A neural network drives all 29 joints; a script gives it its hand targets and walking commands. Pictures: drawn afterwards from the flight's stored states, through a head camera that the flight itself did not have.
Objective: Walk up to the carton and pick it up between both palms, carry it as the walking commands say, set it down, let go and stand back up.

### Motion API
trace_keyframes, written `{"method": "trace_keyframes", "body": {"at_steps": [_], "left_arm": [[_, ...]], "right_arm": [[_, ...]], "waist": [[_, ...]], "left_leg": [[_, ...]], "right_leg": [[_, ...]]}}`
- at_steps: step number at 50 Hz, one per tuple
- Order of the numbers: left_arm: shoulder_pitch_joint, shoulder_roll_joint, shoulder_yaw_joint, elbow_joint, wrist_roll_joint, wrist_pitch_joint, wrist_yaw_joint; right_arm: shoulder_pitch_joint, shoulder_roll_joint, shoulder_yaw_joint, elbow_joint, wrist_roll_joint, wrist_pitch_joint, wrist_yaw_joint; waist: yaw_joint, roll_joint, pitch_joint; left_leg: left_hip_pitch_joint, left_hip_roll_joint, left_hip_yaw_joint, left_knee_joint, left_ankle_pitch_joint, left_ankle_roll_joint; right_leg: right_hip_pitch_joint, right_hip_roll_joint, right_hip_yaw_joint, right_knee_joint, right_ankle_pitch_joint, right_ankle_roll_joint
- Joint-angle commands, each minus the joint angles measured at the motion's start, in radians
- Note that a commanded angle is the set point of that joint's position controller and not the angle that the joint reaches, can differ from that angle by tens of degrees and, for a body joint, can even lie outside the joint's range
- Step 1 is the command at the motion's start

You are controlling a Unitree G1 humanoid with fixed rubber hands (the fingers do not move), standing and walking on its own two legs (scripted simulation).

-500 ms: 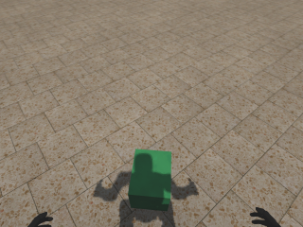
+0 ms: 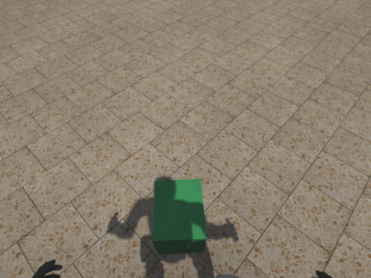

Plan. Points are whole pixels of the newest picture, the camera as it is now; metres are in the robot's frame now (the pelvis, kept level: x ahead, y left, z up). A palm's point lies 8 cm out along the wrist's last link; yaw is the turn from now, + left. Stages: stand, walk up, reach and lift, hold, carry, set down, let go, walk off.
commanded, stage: walk up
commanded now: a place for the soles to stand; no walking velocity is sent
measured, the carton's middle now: (179, 216) +0.49 +0.02 -0.64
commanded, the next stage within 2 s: reach and lift in 0.62 s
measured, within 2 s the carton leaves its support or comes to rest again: neither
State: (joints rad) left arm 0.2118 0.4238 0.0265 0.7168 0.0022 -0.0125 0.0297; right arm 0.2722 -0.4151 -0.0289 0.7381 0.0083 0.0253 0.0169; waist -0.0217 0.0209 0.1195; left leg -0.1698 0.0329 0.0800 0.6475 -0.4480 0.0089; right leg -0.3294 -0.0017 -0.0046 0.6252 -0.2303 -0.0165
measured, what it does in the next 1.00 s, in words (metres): stands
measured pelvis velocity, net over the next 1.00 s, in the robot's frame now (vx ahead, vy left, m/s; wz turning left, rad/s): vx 0.00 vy -0.01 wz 0.07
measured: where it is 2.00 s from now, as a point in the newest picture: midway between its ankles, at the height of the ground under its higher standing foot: outside the picture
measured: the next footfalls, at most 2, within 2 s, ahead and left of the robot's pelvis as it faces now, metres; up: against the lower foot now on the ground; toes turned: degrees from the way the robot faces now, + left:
none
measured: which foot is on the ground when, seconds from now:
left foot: down 0.00-1.00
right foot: down 0.00-1.00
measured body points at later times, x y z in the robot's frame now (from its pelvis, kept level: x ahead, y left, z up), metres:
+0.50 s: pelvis +0.01 +0.00 +0.02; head +0.02 +0.00 +0.47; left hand +0.14 +0.32 -0.08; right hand +0.12 -0.32 -0.09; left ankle -0.04 +0.11 -0.72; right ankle +0.06 -0.12 -0.72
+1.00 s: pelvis +0.00 -0.01 -0.01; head +0.10 -0.03 +0.43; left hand +0.22 +0.29 -0.08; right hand +0.20 -0.28 -0.12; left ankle -0.04 +0.11 -0.72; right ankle +0.06 -0.12 -0.72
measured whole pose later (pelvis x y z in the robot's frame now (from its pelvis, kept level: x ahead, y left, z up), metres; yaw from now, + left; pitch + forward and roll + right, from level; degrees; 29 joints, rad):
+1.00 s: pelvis +0.00 -0.01 -0.01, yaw +4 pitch +5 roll +0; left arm -0.07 0.35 0.18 0.60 0.08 0.14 -0.10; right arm 0.03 -0.24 -0.15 0.54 -0.02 0.18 -0.01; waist -0.05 0.03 0.15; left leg -0.40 0.02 0.00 0.73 -0.42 -0.02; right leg -0.53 -0.02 -0.07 0.71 -0.27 -0.02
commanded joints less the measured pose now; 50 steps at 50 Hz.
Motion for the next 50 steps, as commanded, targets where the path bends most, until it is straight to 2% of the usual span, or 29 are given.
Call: {"method": "trace_keyframes", "body": {"at_steps": [1, 2, 3, 4, 6, 8, 16, 31, 32, 33, 34, 35, 36, 38, 42, 46, 50], "left_arm": [[-0.033, 0.235, 0.052, -0.057, -0.008, 0.004, 0.007], [-0.061, 0.201, 0.036, -0.062, -0.012, 0.002, -0.002], [-0.063, 0.182, 0.030, -0.053, -0.018, 0.001, -0.006], [-0.067, 0.181, 0.029, -0.036, -0.020, 0.000, -0.006], [-0.073, 0.183, 0.027, -0.006, -0.020, -0.005, -0.005], [-0.083, 0.181, 0.025, 0.016, -0.018, -0.008, -0.003], [-0.134, 0.175, 0.027, 0.093, -0.014, -0.002, -0.006], [-0.122, 0.165, 0.033, 0.202, -0.011, -0.010, -0.005], [-0.313, 0.064, 0.041, -0.228, 0.034, 0.039, -0.054], [-0.262, 0.070, 0.108, -0.142, 0.071, 0.084, -0.083], [-0.221, 0.073, 0.153, -0.167, 0.089, 0.115, -0.100], [-0.212, 0.068, 0.187, -0.170, 0.115, 0.142, -0.103], [-0.220, 0.092, 0.205, -0.195, 0.128, 0.151, -0.103], [-0.186, 0.097, 0.201, -0.199, 0.106, 0.160, -0.101], [-0.224, 0.069, 0.184, -0.223, 0.075, 0.148, -0.107], [-0.278, 0.082, 0.198, -0.194, 0.082, 0.139, -0.123], [-0.345, 0.085, 0.190, -0.178, 0.077, 0.135, -0.123]], "right_arm": [[0.039, -0.181, -0.042, -0.032, -0.001, -0.010, -0.014], [0.023, -0.207, -0.047, -0.021, -0.013, -0.021, -0.014], [-0.022, -0.216, -0.048, -0.016, -0.011, -0.031, -0.012], [-0.051, -0.206, -0.046, -0.011, -0.004, -0.039, -0.010], [-0.053, -0.188, -0.037, 0.011, 0.001, -0.046, -0.008], [-0.055, -0.183, -0.031, 0.030, 0.003, -0.044, -0.007], [-0.124, -0.180, -0.032, 0.077, 0.001, -0.036, -0.005], [-0.159, -0.169, -0.043, 0.168, -0.002, -0.036, -0.009], [-0.336, 0.004, -0.053, -0.368, 0.032, 0.016, 0.009], [-0.308, -0.012, -0.114, -0.228, -0.011, 0.075, 0.023], [-0.219, -0.063, -0.163, -0.224, -0.049, 0.111, 0.041], [-0.193, -0.071, -0.192, -0.232, -0.068, 0.140, 0.048], [-0.176, -0.071, -0.191, -0.256, -0.086, 0.148, 0.045], [-0.153, -0.062, -0.182, -0.269, -0.105, 0.161, 0.024], [-0.198, 0.001, -0.167, -0.290, -0.078, 0.147, -0.007], [-0.244, 0.055, -0.160, -0.283, -0.044, 0.144, -0.026], [-0.277, 0.092, -0.150, -0.283, -0.007, 0.140, -0.043]], "waist": [[0.001, -0.137, -0.104], [0.001, -0.091, -0.090], [0.027, -0.045, -0.076], [0.033, -0.054, -0.076], [0.029, -0.047, -0.114], [0.022, -0.016, -0.142], [0.018, -0.004, -0.109], [0.019, -0.023, -0.104], [0.033, 0.046, 0.059], [-0.007, 0.079, 0.008], [-0.005, 0.105, 0.014], [-0.003, 0.113, 0.020], [-0.016, 0.078, 0.012], [-0.036, -0.019, -0.082], [-0.028, -0.103, -0.157], [-0.026, -0.089, -0.265], [-0.025, -0.036, -0.335]], "left_leg": [[-0.006, 0.058, -0.122, -0.144, 0.107, 0.030], [0.008, 0.109, -0.169, -0.239, 0.158, 0.040], [-0.040, 0.144, -0.190, -0.278, 0.203, 0.060], [-0.059, 0.148, -0.160, -0.271, 0.274, 0.067], [-0.016, 0.125, -0.109, -0.251, 0.384, 0.051], [0.038, 0.117, -0.089, -0.243, 0.437, 0.040], [0.032, 0.125, -0.073, -0.314, 0.293, 0.040], [0.086, 0.120, -0.060, -0.369, 0.224, 0.033], [-0.260, -0.048, -0.071, -0.183, 0.154, -0.005], [-0.225, -0.011, -0.040, -0.208, 0.034, 0.008], [-0.276, -0.024, -0.013, -0.243, -0.022, 0.016], [-0.325, -0.026, -0.015, -0.257, -0.050, 0.014], [-0.359, -0.031, -0.021, -0.247, -0.039, 0.011], [-0.291, -0.045, -0.040, -0.215, 0.038, 0.000], [-0.254, -0.075, -0.062, -0.151, 0.146, -0.004], [-0.385, -0.072, -0.068, -0.049, 0.174, -0.010], [-0.484, -0.068, -0.076, 0.019, 0.218, -0.013]], "right_leg": [[0.044, -0.235, 0.286, -0.170, 0.177, -0.140], [0.019, -0.169, 0.206, -0.134, 0.177, -0.084], [0.078, -0.105, 0.123, -0.100, 0.198, -0.044], [0.138, -0.088, 0.097, -0.099, 0.249, -0.030], [0.187, -0.108, 0.109, -0.111, 0.346, -0.042], [0.184, -0.123, 0.112, -0.114, 0.395, -0.055], [0.171, -0.109, 0.103, -0.167, 0.288, -0.040], [0.169, -0.115, 0.133, -0.249, 0.240, -0.037], [-0.007, 0.011, -0.014, -0.110, 0.045, 0.009], [0.079, 0.030, -0.055, -0.097, -0.028, 0.021], [0.152, 0.051, -0.074, -0.109, -0.057, 0.036], [0.229, 0.065, -0.077, -0.102, -0.049, 0.044], [0.278, 0.066, -0.072, -0.089, 0.002, 0.052], [0.297, 0.046, -0.062, -0.096, 0.091, 0.055], [0.277, 0.030, -0.036, -0.072, 0.173, 0.068], [0.266, 0.011, -0.009, 0.037, 0.311, 0.065], [0.219, 0.003, 0.011, 0.115, 0.391, 0.065]]}}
